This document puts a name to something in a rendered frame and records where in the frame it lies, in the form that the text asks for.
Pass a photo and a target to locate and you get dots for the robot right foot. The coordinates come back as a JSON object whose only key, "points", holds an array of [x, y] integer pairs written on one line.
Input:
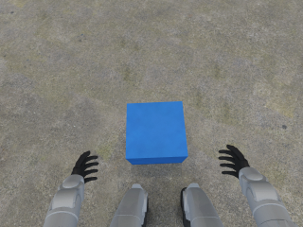
{"points": [[186, 222]]}

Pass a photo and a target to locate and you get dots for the right robot forearm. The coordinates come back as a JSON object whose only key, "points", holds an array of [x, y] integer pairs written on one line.
{"points": [[266, 205]]}

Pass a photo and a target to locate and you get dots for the left robot hand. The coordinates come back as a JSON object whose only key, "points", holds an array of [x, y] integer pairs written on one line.
{"points": [[80, 166]]}

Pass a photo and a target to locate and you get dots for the left robot shin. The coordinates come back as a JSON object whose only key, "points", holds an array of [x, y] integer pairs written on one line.
{"points": [[136, 185]]}

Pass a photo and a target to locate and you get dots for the right robot hand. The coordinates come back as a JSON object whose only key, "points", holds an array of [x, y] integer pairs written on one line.
{"points": [[237, 159]]}

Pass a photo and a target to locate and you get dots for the carton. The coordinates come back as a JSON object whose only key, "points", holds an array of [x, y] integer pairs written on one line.
{"points": [[155, 133]]}

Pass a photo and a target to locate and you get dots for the left robot forearm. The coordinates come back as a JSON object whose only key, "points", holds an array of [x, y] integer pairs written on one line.
{"points": [[64, 209]]}

